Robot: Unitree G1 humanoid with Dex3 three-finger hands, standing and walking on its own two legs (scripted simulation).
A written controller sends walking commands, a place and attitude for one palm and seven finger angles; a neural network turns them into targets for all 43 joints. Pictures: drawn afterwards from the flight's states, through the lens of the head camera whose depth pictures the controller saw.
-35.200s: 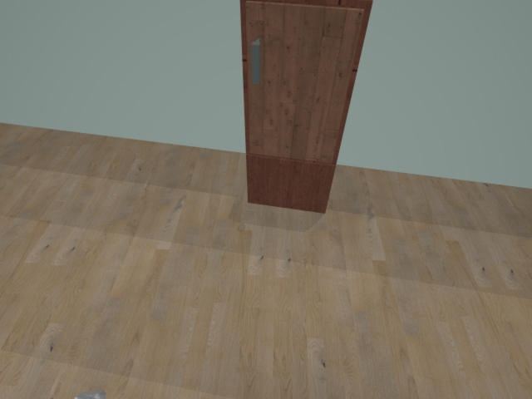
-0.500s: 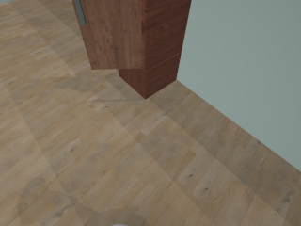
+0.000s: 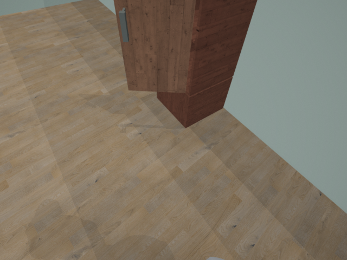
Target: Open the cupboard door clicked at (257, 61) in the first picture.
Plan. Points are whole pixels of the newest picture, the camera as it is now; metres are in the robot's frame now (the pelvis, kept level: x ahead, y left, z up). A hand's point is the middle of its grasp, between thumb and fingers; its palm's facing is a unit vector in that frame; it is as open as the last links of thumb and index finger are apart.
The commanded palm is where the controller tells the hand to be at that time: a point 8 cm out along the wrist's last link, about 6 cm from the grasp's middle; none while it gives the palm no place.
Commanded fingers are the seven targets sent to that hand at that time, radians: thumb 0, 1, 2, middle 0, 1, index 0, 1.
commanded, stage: take the last steps up to it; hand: left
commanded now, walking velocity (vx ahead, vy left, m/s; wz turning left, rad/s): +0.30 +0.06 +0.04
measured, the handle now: (125, 24) +1.06 +0.30 +0.01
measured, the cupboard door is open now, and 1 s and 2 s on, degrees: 53 53 53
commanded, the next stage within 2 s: come to a stop and stand still in 1.08 s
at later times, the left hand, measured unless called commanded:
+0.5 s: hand (92, 258) +0.15 +0.22 -0.19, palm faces +0.08 -0.98 -0.17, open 7.3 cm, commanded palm none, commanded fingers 0.00 0.90 0.90 -0.20 -0.30 -0.20 -0.30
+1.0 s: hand (115, 170) +0.40 +0.22 -0.17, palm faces +0.07 -0.98 -0.18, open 7.2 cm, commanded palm none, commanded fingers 0.00 0.90 0.90 -0.20 -0.30 -0.20 -0.30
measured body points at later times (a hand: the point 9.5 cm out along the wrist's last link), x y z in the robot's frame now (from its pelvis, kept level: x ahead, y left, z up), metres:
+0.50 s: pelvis +0.17 +0.04 -0.01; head +0.19 +0.05 +0.44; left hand +0.14 +0.28 -0.17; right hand +0.24 -0.20 -0.15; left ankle +0.21 +0.15 -0.74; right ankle +0.10 -0.10 -0.70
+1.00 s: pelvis +0.36 +0.03 +0.01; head +0.38 +0.04 +0.45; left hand +0.39 +0.27 -0.15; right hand +0.40 -0.20 -0.14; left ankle +0.41 +0.16 -0.71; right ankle +0.34 -0.08 -0.74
